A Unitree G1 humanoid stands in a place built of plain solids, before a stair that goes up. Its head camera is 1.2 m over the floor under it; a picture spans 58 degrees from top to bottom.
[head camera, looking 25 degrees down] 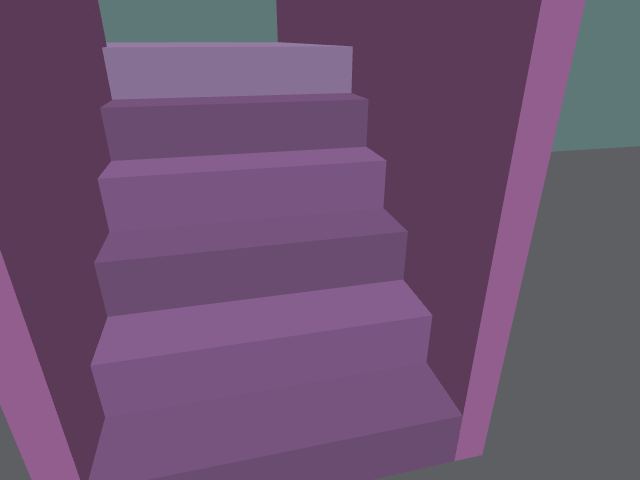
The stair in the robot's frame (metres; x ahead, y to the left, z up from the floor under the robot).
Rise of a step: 0.19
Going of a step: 0.24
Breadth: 1.02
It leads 13 degrees to the left of straight ahead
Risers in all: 6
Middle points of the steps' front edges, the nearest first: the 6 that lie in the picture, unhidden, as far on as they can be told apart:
0.82 0.08 0.20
1.04 0.13 0.39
1.27 0.19 0.58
1.50 0.24 0.78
1.73 0.30 0.97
1.96 0.35 1.17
